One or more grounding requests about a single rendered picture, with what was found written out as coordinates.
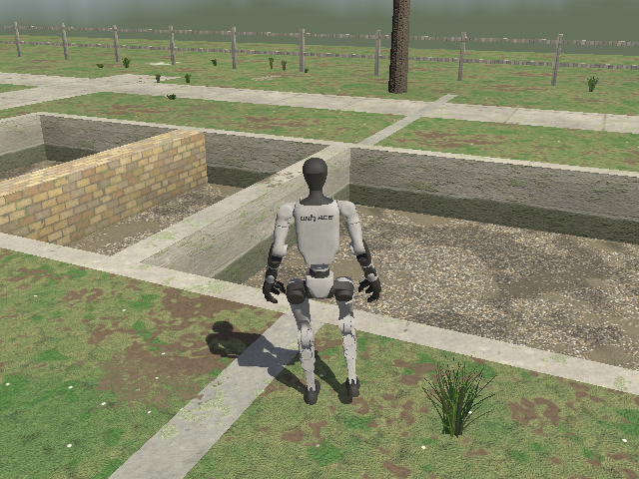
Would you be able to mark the robot left forearm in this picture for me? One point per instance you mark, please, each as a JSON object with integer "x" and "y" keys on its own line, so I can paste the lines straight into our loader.
{"x": 273, "y": 266}

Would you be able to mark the right robot hand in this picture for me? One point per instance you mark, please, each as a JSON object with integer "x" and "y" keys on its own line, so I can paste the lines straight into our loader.
{"x": 374, "y": 287}

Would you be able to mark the right robot upper arm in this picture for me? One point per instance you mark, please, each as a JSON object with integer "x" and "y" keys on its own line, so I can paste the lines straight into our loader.
{"x": 348, "y": 210}

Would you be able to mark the robot right foot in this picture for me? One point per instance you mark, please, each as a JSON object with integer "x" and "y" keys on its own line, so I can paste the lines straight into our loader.
{"x": 352, "y": 389}

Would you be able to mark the left robot hand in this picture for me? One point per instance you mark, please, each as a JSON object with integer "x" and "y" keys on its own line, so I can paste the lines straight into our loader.
{"x": 271, "y": 287}

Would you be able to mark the left robot upper arm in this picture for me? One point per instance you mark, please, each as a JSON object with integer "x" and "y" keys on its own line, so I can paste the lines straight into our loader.
{"x": 285, "y": 212}

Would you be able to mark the robot right forearm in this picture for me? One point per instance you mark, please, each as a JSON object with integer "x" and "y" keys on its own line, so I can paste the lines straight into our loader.
{"x": 366, "y": 264}

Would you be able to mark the robot left foot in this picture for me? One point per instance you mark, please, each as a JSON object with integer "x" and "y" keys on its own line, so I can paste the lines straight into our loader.
{"x": 312, "y": 396}

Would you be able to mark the robot foot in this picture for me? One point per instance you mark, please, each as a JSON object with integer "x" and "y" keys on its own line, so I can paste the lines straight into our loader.
{"x": 312, "y": 396}
{"x": 352, "y": 389}

